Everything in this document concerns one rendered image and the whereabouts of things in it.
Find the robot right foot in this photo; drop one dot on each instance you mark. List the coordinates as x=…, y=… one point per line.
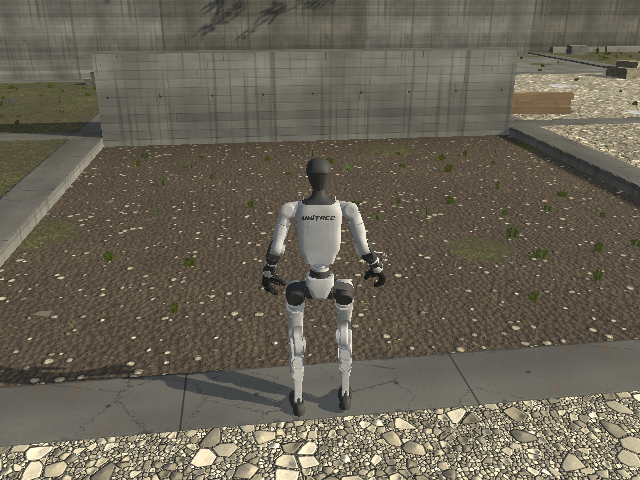
x=345, y=402

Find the robot left forearm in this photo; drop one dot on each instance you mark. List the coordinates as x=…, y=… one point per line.
x=270, y=264

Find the left robot upper arm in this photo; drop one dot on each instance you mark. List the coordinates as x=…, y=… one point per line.
x=287, y=211

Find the robot right forearm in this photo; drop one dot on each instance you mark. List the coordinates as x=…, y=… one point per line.
x=372, y=260

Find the robot left hand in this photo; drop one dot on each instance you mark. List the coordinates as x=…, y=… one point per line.
x=276, y=279

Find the right robot upper arm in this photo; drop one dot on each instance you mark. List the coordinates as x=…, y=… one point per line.
x=351, y=211

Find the robot torso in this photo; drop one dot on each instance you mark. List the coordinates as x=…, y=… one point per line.
x=319, y=239

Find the robot right hand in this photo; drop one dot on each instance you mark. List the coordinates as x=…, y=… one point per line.
x=382, y=276

